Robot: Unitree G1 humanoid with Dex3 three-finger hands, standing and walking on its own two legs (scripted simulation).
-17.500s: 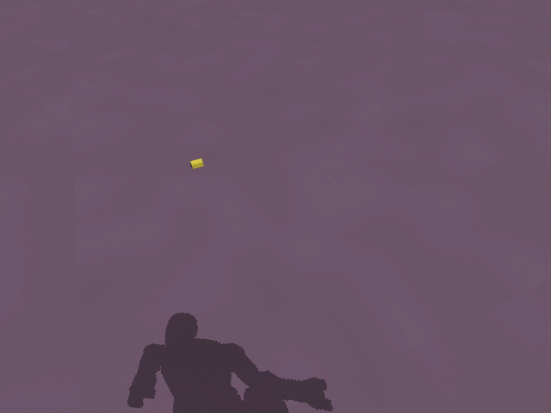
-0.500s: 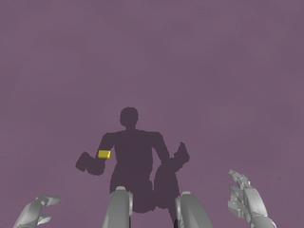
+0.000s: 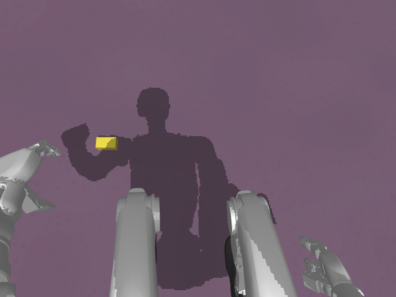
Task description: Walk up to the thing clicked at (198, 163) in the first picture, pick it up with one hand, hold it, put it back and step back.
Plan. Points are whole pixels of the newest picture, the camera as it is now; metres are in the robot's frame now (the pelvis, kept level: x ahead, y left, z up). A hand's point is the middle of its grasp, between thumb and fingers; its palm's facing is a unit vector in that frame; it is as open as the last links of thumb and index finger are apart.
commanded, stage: rise first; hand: left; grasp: from above
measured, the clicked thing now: (107, 143) +0.51 +0.31 -0.41
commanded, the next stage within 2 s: none
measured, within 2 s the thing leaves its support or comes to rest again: neither
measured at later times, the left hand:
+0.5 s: hand (58, 162) +0.40 +0.36 -0.22, palm faces -0.47 -0.10 -0.88, open 12.3 cm
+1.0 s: hand (67, 156) +0.42 +0.36 -0.27, palm faces -0.45 -0.04 -0.89, open 11.9 cm
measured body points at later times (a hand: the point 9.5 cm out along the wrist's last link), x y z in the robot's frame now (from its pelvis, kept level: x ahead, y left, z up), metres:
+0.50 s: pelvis -0.01 +0.01 -0.08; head +0.21 +0.08 +0.30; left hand +0.42 +0.36 -0.17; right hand +0.08 -0.27 -0.19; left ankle +0.09 +0.15 -0.39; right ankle +0.08 -0.14 -0.39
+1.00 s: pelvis +0.00 +0.02 -0.11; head +0.23 +0.10 +0.27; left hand +0.44 +0.36 -0.22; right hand +0.09 -0.26 -0.22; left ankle +0.09 +0.15 -0.39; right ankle +0.08 -0.14 -0.39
